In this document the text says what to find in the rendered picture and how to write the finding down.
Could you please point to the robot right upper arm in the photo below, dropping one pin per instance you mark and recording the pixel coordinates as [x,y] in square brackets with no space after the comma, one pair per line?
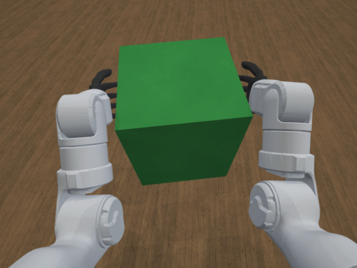
[288,212]

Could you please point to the carton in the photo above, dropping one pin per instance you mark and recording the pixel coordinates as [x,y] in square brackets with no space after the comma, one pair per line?
[181,111]

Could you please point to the robot left upper arm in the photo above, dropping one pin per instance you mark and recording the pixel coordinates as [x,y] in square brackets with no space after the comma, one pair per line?
[86,226]

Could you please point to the right robot hand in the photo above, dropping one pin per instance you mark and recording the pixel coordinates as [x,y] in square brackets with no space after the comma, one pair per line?
[256,71]

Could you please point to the left robot hand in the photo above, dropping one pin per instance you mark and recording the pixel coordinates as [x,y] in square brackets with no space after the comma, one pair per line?
[96,84]

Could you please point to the right robot forearm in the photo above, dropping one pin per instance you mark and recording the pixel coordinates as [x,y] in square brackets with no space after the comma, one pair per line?
[286,108]

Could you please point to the left robot forearm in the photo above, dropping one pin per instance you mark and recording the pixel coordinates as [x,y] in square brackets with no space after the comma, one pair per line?
[81,121]

